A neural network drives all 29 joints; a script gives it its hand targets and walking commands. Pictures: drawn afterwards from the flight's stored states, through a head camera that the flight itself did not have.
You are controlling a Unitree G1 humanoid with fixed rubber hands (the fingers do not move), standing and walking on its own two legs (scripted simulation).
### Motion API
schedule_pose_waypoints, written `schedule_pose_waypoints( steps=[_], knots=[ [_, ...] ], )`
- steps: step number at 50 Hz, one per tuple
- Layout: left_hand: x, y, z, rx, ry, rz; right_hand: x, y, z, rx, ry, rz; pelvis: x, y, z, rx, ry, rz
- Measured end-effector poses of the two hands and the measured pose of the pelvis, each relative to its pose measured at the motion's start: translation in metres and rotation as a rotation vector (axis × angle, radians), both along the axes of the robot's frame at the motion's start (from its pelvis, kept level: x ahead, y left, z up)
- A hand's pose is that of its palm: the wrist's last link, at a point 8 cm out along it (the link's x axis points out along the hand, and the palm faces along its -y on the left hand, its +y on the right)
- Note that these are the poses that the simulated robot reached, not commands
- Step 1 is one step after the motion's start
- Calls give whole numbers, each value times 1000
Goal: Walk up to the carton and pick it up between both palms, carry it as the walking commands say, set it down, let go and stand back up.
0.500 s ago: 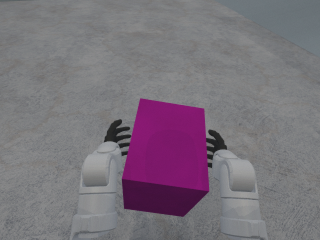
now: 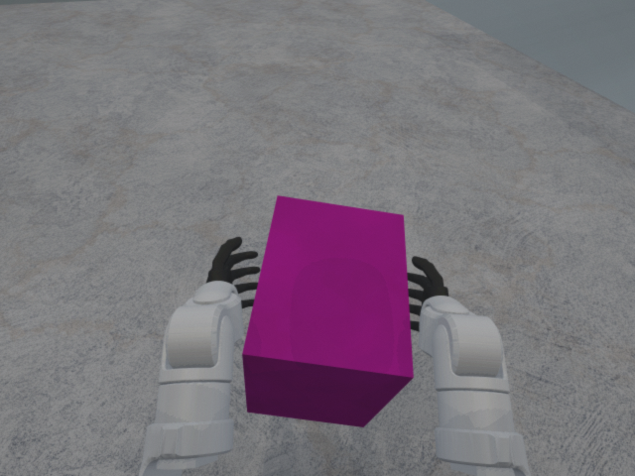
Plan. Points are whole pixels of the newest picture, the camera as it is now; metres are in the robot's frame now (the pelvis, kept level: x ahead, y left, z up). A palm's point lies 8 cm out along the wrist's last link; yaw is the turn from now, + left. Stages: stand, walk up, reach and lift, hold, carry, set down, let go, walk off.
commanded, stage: carry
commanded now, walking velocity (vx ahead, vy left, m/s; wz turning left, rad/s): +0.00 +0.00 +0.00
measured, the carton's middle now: (322, 317) +0.33 +0.00 +0.01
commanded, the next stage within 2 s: none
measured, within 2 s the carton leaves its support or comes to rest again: neither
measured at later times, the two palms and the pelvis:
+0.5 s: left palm (224, 291) +0.31 +0.13 +0.09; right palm (432, 308) +0.30 -0.13 +0.08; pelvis +0.00 +0.00 +0.00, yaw +0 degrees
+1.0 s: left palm (225, 289) +0.32 +0.13 +0.08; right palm (429, 304) +0.31 -0.13 +0.07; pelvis +0.01 +0.00 +0.00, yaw +0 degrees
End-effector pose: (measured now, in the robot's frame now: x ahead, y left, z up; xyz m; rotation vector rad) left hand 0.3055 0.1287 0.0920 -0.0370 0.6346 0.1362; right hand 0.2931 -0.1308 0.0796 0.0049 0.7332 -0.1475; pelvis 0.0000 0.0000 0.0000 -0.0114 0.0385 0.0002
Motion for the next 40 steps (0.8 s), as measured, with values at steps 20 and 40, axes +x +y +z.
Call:
schedule_pose_waypoints(
  steps=[20, 40],
  knots=[
    [5, -1, -2, -7, -12, 2, 5, -1, -1, -5, -12, 2, 2, -1, 0, 0, -3, -2],
    [12, -1, -5, -8, -11, 7, 13, -1, -5, -4, -10, 3, 7, -2, 1, 0, 2, 1]
  ],
)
